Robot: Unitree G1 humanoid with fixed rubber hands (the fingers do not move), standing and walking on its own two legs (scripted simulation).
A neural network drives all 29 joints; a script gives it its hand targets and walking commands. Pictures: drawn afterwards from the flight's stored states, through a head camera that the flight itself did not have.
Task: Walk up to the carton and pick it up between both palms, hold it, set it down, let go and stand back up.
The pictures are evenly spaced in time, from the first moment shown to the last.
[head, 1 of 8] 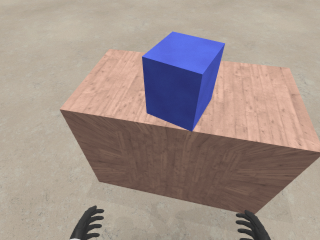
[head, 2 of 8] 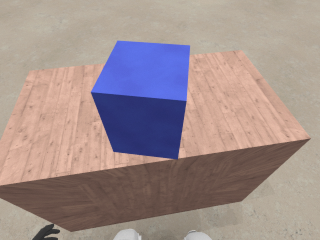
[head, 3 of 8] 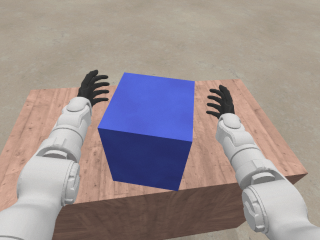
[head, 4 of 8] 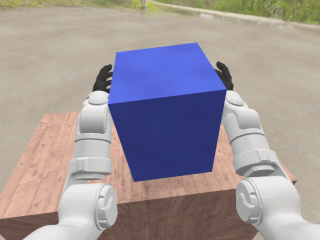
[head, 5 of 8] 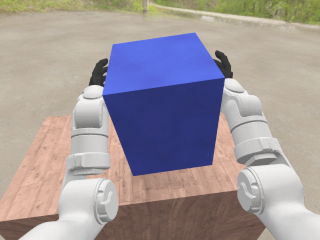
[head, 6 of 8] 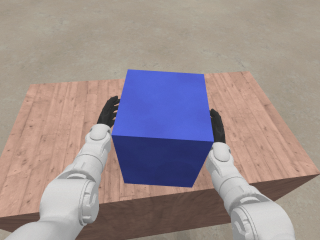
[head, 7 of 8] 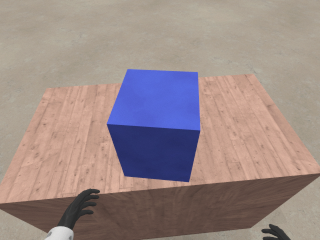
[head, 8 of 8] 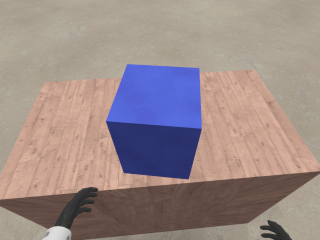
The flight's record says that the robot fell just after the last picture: no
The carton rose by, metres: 0.21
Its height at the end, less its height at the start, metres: +0.00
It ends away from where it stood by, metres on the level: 0.01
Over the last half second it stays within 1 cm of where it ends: yes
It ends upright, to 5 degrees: yes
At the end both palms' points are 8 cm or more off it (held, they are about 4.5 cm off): yes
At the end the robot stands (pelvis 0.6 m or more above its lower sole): yes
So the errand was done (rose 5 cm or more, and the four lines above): yes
